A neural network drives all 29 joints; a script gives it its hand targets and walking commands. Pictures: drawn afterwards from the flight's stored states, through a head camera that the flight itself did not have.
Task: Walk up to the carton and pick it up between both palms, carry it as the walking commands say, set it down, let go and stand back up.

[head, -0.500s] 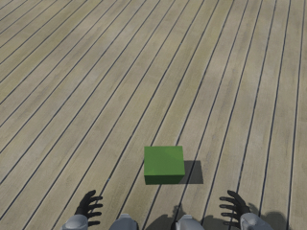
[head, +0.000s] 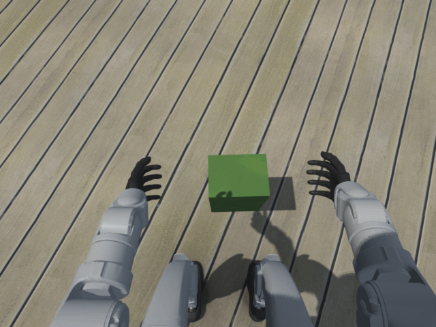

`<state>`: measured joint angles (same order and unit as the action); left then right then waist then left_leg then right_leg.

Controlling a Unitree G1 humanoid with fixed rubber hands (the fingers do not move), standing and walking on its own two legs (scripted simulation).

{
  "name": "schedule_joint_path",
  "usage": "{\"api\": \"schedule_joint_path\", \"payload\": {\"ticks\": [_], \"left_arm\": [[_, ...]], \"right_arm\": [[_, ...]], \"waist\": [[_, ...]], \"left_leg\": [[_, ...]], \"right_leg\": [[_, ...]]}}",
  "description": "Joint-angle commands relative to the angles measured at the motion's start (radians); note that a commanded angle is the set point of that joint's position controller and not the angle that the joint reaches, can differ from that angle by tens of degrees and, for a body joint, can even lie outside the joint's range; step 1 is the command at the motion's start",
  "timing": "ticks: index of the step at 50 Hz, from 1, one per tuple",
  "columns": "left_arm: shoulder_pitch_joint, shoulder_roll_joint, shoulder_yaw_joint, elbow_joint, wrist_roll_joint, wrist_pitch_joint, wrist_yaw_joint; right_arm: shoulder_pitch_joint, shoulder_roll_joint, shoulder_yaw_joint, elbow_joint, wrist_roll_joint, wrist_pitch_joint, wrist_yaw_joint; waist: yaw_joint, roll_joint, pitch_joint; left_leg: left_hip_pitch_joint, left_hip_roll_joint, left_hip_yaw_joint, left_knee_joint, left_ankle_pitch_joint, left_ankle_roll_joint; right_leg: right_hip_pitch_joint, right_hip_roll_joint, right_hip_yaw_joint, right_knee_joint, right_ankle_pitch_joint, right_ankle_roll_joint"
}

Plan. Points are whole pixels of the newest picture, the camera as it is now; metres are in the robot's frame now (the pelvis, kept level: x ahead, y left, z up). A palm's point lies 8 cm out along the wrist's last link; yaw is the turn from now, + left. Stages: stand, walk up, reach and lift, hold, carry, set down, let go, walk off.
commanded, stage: reach and lift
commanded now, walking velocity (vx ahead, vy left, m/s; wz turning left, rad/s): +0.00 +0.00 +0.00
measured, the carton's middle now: (235, 186) +0.50 -0.04 -0.54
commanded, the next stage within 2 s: none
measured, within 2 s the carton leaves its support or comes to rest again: neither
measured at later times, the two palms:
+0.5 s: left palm (149, 138) +0.49 +0.17 -0.12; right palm (325, 131) +0.51 -0.22 -0.12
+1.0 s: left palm (161, 150) +0.50 +0.17 -0.22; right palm (308, 145) +0.52 -0.21 -0.22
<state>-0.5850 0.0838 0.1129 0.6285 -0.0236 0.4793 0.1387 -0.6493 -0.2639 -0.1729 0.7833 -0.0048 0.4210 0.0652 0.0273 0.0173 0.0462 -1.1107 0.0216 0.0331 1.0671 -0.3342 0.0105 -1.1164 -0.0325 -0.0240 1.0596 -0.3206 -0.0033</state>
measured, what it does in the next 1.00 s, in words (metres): lowers itself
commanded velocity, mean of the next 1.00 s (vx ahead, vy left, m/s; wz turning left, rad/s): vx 0.00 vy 0.00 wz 0.00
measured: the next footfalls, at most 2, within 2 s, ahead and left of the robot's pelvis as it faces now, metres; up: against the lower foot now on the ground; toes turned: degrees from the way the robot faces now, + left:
none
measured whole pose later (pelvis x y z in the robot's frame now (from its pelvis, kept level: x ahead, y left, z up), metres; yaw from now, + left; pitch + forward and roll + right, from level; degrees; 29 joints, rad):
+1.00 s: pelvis +0.01 -0.01 -0.10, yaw +1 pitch +50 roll +2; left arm -1.08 0.16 0.31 0.87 -0.01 0.08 0.12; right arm -1.14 -0.30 -0.29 0.99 -0.01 0.07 0.00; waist 0.01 0.00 -0.12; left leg -1.85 0.03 0.02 1.36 -0.39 -0.01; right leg -1.87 -0.03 -0.01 1.38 -0.39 -0.02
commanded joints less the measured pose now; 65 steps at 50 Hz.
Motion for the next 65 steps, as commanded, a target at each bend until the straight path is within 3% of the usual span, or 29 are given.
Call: {"api": "schedule_joint_path", "payload": {"ticks": [1,12,21,25,29,34,37,47,57,65], "left_arm": [[-0.238,0.061,0.038,-0.038,0.005,-0.058,0.014],[-0.457,0.121,0.090,0.073,-0.017,-0.259,0.024],[-0.564,0.169,0.151,0.124,-0.024,-0.363,-0.004],[-0.616,0.171,0.172,0.131,-0.031,-0.391,-0.018],[-0.580,0.149,0.189,0.140,-0.016,-0.409,-0.032],[-0.533,0.148,0.225,0.094,0.025,-0.435,-0.043],[-0.555,0.143,0.234,0.081,0.037,-0.439,-0.045],[-0.686,0.147,0.206,0.149,0.017,-0.415,-0.019],[-0.751,0.182,0.141,0.102,-0.048,-0.399,0.032],[-0.818,0.206,0.109,0.154,-0.095,-0.400,0.047]], "right_arm": [[-0.257,-0.119,-0.034,-0.039,0.000,-0.056,-0.018],[-0.485,-0.144,-0.037,0.054,0.047,-0.228,-0.071],[-0.611,-0.140,-0.041,0.079,0.051,-0.312,-0.074],[-0.673,-0.142,-0.061,0.074,0.030,-0.332,-0.070],[-0.627,-0.117,-0.096,0.090,-0.008,-0.349,-0.065],[-0.582,-0.092,-0.130,0.029,-0.045,-0.374,-0.055],[-0.601,-0.081,-0.135,0.015,-0.051,-0.379,-0.050],[-0.708,-0.135,-0.123,0.108,-0.010,-0.366,-0.067],[-0.779,-0.194,-0.050,0.067,0.076,-0.351,-0.101],[-0.843,-0.215,-0.011,0.122,0.121,-0.350,-0.127]], "waist": [[-0.016,-0.043,-0.623],[-0.022,-0.056,-0.861],[-0.006,-0.056,-1.001],[-0.013,-0.068,-1.064],[-0.027,-0.069,-1.129],[-0.021,-0.068,-1.158],[-0.017,-0.070,-1.126],[-0.023,-0.056,-1.070],[-0.018,-0.051,-1.233],[-0.026,-0.062,-1.159]], "left_leg": [[0.237,-0.074,-0.025,-0.140,-0.047,-0.029],[0.125,-0.090,-0.019,-0.072,0.089,-0.033],[0.051,-0.099,-0.013,-0.046,0.257,-0.036],[0.003,-0.101,-0.009,-0.036,0.321,-0.037],[-0.026,-0.100,-0.013,-0.026,0.412,-0.040],[-0.104,-0.102,-0.016,-0.016,0.458,-0.042],[-0.171,-0.103,-0.011,0.005,0.410,-0.044],[-0.289,-0.105,0.016,0.216,0.150,-0.061],[-0.308,-0.109,0.019,0.438,0.170,-0.062],[-0.431,-0.102,0.014,0.572,0.105,-0.055]], "right_leg": [[0.253,0.078,0.005,-0.132,-0.027,-0.020],[0.231,0.093,0.030,-0.063,0.129,0.000],[0.237,0.097,0.054,-0.022,0.316,0.007],[0.238,0.094,0.056,-0.009,0.398,0.013],[0.253,0.093,0.054,0.000,0.517,0.015],[0.246,0.091,0.065,0.010,0.593,0.018],[0.178,0.090,0.065,0.027,0.536,0.021],[-0.156,0.099,0.028,0.217,0.171,0.020],[-0.265,0.103,0.004,0.443,0.176,0.023],[-0.380,0.088,0.005,0.573,0.120,0.020]]}}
